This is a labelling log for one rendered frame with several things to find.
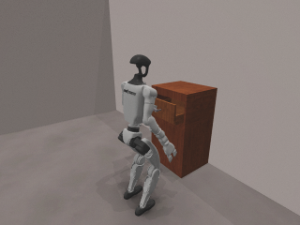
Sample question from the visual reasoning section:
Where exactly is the right robot thigh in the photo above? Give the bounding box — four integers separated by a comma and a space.
133, 138, 160, 177

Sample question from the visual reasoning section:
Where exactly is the cabinet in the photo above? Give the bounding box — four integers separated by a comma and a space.
151, 81, 218, 178

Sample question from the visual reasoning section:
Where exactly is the robot right hand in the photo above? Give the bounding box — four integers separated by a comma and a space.
162, 142, 177, 162

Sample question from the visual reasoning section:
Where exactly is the humanoid robot torso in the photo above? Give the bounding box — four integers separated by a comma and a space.
122, 79, 148, 148

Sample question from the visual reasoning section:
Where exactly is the right robot upper arm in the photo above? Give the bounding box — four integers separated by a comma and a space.
142, 85, 158, 126

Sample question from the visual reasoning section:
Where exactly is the drawer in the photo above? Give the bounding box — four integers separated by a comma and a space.
152, 98, 185, 126

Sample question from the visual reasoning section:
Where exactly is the left robot upper arm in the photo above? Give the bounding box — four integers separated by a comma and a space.
121, 81, 129, 106

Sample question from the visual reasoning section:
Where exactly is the robot right forearm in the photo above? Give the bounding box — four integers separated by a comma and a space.
147, 116, 169, 146

